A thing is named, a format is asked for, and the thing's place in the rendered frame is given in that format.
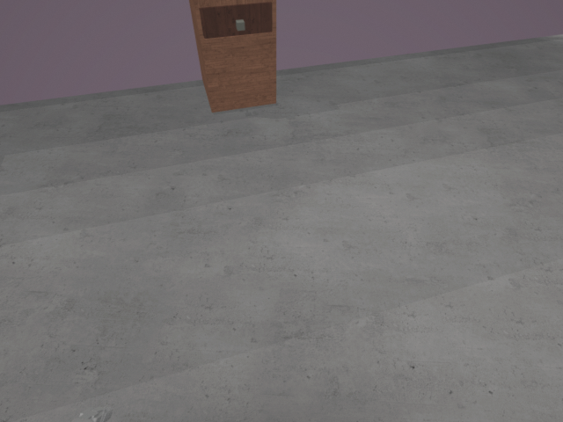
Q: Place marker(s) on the cabinet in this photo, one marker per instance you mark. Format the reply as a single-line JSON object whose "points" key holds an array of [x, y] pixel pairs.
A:
{"points": [[237, 71]]}

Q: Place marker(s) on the drawer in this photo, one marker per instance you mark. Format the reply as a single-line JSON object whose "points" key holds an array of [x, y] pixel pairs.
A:
{"points": [[220, 21]]}

